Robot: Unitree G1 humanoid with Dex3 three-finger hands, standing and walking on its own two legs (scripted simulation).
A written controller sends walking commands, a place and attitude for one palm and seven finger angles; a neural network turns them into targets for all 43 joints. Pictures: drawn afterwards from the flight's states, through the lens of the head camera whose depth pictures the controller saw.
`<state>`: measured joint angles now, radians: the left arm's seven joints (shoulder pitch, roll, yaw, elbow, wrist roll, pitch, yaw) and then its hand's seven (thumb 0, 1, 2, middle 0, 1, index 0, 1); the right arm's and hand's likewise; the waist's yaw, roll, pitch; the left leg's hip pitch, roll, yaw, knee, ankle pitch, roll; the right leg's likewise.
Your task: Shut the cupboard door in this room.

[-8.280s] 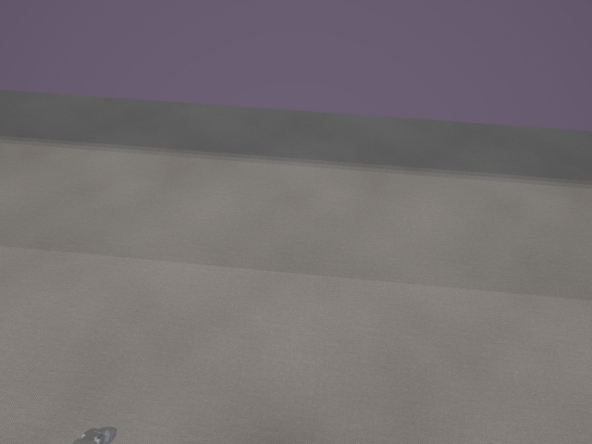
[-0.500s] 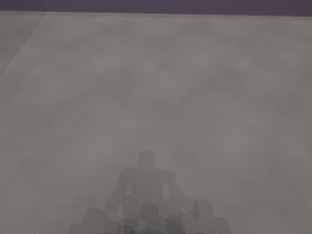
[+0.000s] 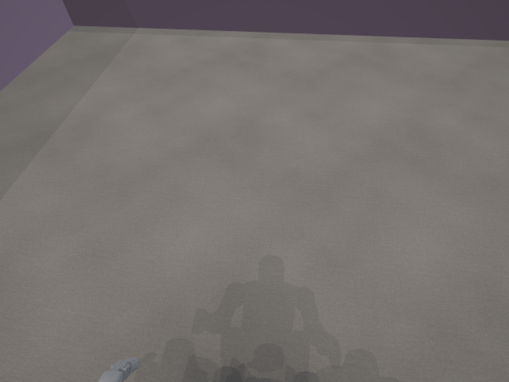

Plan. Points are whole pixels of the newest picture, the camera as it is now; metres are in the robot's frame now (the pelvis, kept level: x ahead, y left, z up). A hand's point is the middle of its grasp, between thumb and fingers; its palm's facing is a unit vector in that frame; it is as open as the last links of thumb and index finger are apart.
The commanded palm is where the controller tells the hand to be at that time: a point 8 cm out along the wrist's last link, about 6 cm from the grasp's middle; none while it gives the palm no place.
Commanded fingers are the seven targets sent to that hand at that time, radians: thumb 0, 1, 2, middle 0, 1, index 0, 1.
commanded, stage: turn or walk to find it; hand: left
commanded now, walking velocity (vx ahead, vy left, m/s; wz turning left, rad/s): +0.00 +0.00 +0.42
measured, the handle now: out of the picture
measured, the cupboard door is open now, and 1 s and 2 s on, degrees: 78 78 78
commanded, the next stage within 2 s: stand and wait in 1.64 s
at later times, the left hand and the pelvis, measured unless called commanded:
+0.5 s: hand out of the picture -0.05 +0.25 -0.18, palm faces +0.26 -0.93 -0.25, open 7.4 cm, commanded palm none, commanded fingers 0.00 0.90 0.90 -0.20 -0.30 -0.20 -0.30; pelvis -0.02 +0.03 +0.00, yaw +13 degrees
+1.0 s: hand out of the picture -0.03 +0.20 -0.14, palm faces +0.43 -0.86 -0.28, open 7.4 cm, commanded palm none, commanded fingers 0.00 0.90 0.90 -0.20 -0.30 -0.20 -0.30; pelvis -0.04 -0.02 +0.01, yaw +26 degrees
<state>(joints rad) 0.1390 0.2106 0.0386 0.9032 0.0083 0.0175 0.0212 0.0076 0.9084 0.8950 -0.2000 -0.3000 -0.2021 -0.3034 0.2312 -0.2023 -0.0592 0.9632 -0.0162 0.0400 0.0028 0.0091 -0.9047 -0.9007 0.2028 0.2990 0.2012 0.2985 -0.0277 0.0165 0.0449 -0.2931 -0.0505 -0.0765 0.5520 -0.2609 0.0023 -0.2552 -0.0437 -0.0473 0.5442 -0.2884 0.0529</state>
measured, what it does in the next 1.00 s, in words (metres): steps on the spot, turning left: left foot, then right foot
